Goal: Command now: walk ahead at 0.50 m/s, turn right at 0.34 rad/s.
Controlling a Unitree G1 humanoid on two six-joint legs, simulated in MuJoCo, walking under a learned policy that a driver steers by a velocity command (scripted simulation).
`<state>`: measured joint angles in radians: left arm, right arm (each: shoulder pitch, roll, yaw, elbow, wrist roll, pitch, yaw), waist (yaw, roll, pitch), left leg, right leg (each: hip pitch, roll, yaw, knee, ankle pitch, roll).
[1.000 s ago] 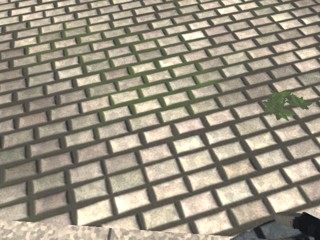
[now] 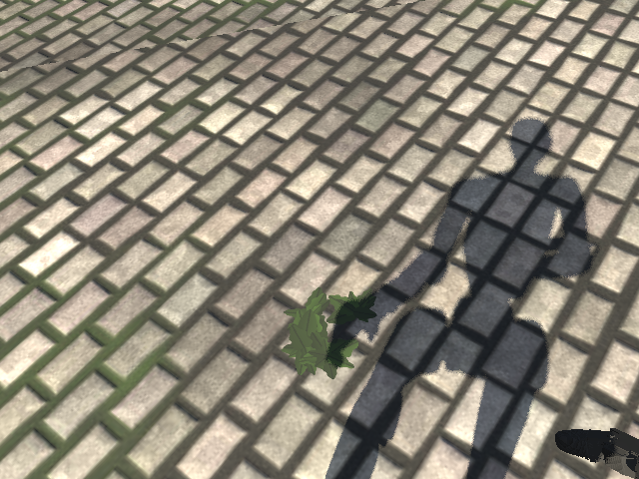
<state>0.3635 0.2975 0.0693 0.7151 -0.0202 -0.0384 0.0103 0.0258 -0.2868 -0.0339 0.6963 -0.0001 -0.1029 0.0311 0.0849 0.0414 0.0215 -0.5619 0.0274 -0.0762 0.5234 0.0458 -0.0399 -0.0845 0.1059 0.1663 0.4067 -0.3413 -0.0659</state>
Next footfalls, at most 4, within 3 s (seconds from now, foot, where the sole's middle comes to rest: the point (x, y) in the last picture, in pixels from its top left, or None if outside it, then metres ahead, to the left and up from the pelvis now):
0.06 left None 0.21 0.13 -0.77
0.56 right None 0.47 -0.13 -0.77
1.12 left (323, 350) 0.76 0.12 -0.77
1.58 right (370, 240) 1.09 0.02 -0.77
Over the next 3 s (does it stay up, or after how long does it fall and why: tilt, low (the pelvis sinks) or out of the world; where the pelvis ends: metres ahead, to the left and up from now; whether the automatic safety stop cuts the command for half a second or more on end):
stays up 1.26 0.36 0.00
